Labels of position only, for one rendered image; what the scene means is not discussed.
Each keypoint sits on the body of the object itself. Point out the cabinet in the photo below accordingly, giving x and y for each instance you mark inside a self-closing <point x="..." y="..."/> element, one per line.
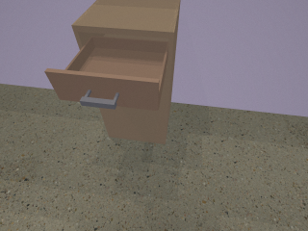
<point x="135" y="19"/>

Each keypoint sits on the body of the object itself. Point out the drawer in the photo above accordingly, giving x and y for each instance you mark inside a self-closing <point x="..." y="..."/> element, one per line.
<point x="134" y="68"/>

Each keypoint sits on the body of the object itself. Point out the handle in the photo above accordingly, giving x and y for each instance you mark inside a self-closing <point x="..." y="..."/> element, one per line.
<point x="99" y="102"/>

